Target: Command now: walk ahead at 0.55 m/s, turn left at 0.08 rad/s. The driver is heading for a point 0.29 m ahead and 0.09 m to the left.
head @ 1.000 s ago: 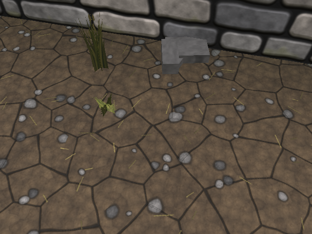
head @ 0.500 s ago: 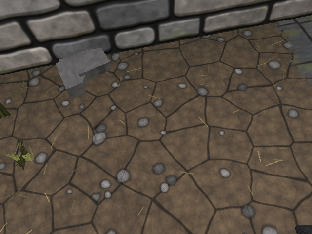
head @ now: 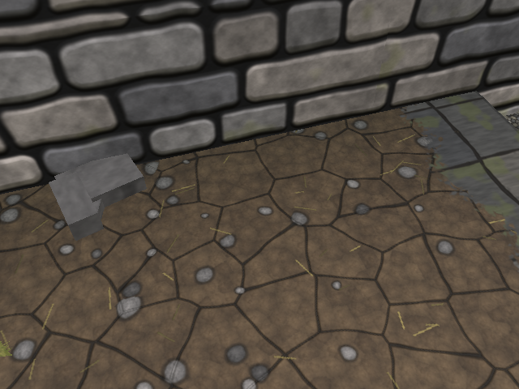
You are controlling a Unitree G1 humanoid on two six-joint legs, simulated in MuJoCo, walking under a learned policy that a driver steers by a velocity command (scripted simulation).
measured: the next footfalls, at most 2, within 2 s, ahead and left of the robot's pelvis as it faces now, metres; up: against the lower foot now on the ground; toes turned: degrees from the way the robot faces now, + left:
left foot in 0.36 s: +0.35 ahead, +0.17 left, +0.00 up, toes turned +12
right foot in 0.84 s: +0.43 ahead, -0.04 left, +0.00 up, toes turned +14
